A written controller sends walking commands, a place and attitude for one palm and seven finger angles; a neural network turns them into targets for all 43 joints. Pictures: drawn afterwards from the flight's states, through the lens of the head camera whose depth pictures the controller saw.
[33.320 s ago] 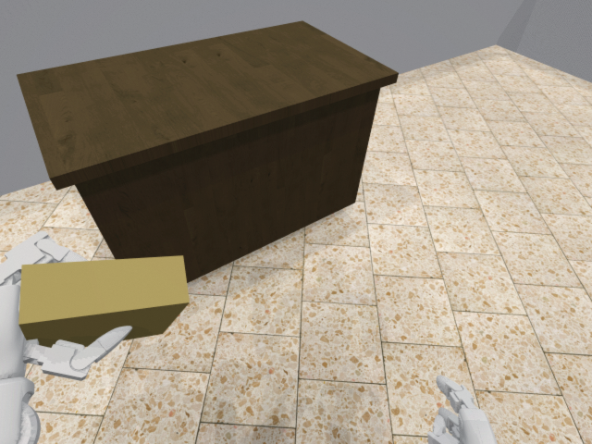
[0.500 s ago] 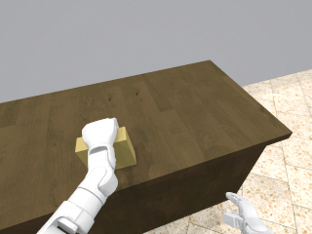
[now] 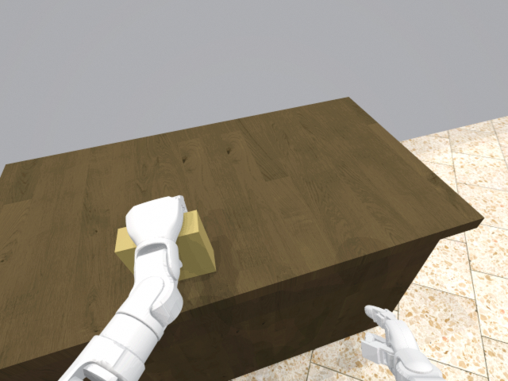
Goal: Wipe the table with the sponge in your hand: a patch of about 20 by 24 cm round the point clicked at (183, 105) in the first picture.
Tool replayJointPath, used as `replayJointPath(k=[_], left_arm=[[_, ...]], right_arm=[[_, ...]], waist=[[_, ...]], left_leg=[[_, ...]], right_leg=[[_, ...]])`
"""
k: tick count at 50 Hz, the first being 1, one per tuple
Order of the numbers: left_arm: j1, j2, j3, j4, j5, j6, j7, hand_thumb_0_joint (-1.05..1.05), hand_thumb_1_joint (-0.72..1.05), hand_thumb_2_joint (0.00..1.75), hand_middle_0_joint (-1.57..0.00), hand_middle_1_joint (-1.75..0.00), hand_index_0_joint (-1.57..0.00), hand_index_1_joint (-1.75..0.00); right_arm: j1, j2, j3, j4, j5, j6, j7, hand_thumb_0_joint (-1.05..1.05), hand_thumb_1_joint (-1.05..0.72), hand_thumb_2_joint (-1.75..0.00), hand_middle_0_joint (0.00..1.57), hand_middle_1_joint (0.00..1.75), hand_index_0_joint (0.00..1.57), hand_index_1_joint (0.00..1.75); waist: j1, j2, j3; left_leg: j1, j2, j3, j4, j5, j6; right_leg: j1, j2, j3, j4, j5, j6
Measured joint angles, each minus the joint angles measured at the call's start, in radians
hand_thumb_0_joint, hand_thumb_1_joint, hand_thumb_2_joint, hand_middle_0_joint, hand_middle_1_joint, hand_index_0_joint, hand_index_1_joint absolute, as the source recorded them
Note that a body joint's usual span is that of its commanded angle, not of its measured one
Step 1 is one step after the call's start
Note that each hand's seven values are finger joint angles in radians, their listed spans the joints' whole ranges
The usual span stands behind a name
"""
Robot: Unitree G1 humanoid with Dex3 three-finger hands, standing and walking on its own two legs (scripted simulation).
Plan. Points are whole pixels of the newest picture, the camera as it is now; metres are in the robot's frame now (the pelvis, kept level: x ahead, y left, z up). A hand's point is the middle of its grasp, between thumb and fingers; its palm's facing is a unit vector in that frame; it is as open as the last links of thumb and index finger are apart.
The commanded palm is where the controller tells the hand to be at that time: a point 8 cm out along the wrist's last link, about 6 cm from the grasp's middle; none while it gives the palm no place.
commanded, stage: wipe forward along the middle lane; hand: left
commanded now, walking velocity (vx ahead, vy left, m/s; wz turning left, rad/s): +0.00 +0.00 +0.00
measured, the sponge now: (173, 257) +0.32 +0.20 -0.01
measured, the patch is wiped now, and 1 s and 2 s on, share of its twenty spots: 1.00 1.00 1.00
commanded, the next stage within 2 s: slide back across to the first lane in 1.46 s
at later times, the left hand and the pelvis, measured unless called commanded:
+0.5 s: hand (164, 225) +0.36 +0.22 +0.04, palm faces -0.07 -0.04 -1.00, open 9.1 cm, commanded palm +0.34 +0.23 +0.07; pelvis -0.03 -0.02 +0.00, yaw +1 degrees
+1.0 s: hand (158, 204) +0.41 +0.24 +0.05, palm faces -0.11 +0.02 -0.99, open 9.2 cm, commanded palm +0.40 +0.26 +0.07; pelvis -0.04 -0.03 -0.02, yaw +1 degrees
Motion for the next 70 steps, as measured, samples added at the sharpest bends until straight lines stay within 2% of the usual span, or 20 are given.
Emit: replayJointPath(k=[16,27,37,54,70], left_arm=[[-0.156,0.038,0.092,0.236,0.006,-0.113,-0.009,-0.04,-0.49,1.13,-0.83,-1.43,-0.87,-1.41],[-0.298,0.085,0.158,0.444,0.014,-0.226,0.004,-0.02,-0.52,1.16,-0.85,-1.41,-0.88,-1.40],[-0.439,0.155,0.212,0.646,0.022,-0.324,0.050,0.00,-0.54,1.18,-0.86,-1.39,-0.89,-1.41],[-0.611,0.269,0.271,0.854,0.030,-0.384,0.060,0.01,-0.54,1.18,-0.86,-1.39,-0.88,-1.42],[-0.697,0.304,0.292,0.923,0.067,-0.400,0.054,0.00,-0.54,1.18,-0.86,-1.39,-0.89,-1.43]], right_arm=[[0.067,-0.013,-0.009,0.018,-0.010,-0.024,-0.054,0.01,-0.90,-0.90,0.20,0.30,0.20,0.30],[0.129,-0.028,-0.027,0.038,-0.018,-0.046,-0.077,0.01,-0.90,-0.90,0.20,0.30,0.20,0.30],[0.170,-0.029,-0.039,0.057,-0.020,-0.081,-0.083,0.01,-0.90,-0.90,0.20,0.30,0.20,0.30],[0.234,-0.034,-0.046,0.071,-0.021,-0.121,-0.072,0.01,-0.90,-0.90,0.20,0.30,0.20,0.30],[0.263,-0.028,-0.045,0.065,-0.029,-0.117,-0.054,0.01,-0.90,-0.90,0.21,0.30,0.20,0.30]], waist=[[-0.025,-0.013,-0.010],[-0.059,-0.016,-0.018],[-0.098,-0.019,-0.022],[-0.159,-0.019,-0.034],[-0.183,-0.029,-0.055]], left_leg=[[-0.089,0.005,-0.003,0.025,0.018,-0.013],[-0.192,0.007,-0.010,0.073,0.026,-0.023],[-0.289,0.012,-0.017,0.125,0.024,-0.025],[-0.414,0.023,-0.017,0.185,0.007,-0.022],[-0.469,0.014,-0.014,0.224,-0.020,-0.005]], right_leg=[[-0.084,0.003,-0.005,0.014,0.023,-0.010],[-0.177,0.004,-0.016,0.045,0.038,-0.019],[-0.263,0.008,-0.026,0.075,0.050,-0.025],[-0.372,0.019,-0.028,0.093,0.057,-0.022],[-0.416,0.010,-0.024,0.111,0.038,0.002]])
